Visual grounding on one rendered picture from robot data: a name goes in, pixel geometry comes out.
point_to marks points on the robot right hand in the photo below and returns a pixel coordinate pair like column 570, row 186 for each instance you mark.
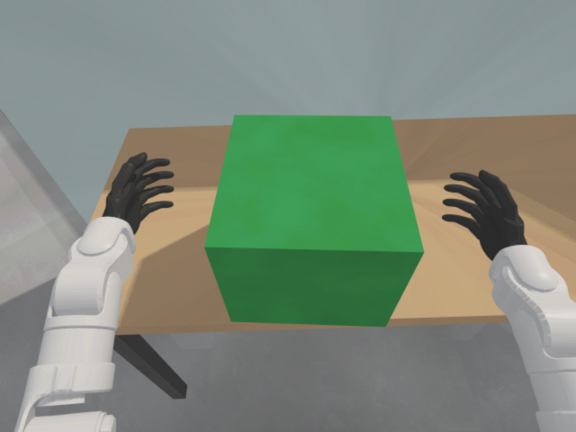
column 496, row 223

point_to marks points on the robot left hand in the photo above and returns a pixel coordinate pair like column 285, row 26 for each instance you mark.
column 127, row 196

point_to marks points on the carton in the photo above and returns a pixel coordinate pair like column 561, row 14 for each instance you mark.
column 312, row 221

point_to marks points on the robot right forearm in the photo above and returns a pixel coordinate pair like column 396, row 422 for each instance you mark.
column 535, row 299

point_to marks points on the table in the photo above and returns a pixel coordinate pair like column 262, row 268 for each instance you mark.
column 172, row 288

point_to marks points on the robot left upper arm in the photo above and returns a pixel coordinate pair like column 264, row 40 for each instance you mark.
column 95, row 421

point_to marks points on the robot left forearm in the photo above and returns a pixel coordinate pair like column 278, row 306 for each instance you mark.
column 76, row 351

